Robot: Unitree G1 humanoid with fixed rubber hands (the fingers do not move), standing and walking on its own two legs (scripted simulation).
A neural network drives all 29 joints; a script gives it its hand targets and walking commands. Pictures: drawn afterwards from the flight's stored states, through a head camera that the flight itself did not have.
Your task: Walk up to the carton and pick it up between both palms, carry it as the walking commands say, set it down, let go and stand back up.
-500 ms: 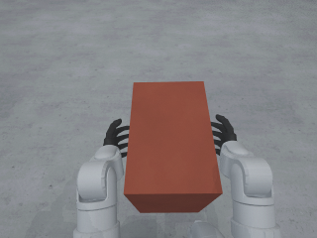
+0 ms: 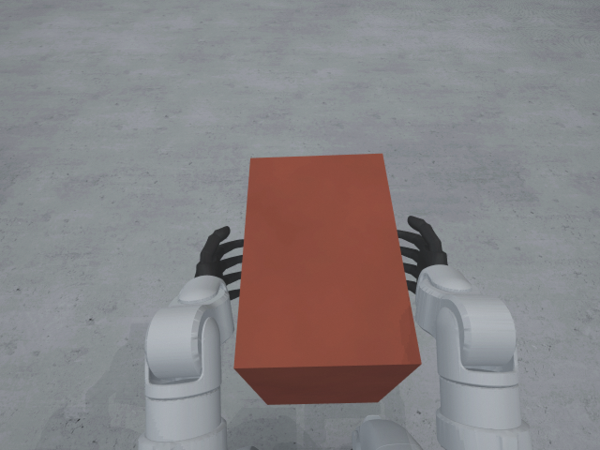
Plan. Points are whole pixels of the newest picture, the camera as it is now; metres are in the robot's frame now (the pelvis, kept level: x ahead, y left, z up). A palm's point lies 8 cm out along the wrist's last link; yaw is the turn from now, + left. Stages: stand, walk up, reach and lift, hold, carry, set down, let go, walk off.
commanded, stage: carry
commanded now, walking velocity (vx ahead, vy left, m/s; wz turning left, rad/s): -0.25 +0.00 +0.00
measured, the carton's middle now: (319, 290) +0.32 +0.00 +0.01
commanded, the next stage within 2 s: none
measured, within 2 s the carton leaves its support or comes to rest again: neither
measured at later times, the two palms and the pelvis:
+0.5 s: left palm (248, 416) +0.15 +0.07 +0.10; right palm (530, 427) +0.13 -0.18 +0.09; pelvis -0.15 -0.03 +0.01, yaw -2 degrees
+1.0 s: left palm out of the picture +0.05 +0.08 +0.11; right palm out of the picture +0.04 -0.18 +0.10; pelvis -0.24 -0.03 +0.01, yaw -2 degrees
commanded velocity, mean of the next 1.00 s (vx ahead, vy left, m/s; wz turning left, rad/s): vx -0.10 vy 0.00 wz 0.00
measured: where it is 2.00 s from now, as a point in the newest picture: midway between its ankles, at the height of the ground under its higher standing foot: outside the picture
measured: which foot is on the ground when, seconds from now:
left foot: down 0.00-0.30, up 0.32-0.56, down 0.58-1.00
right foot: up 0.00-0.28, down 0.30-0.58, up 0.60-0.86, down 0.88-1.00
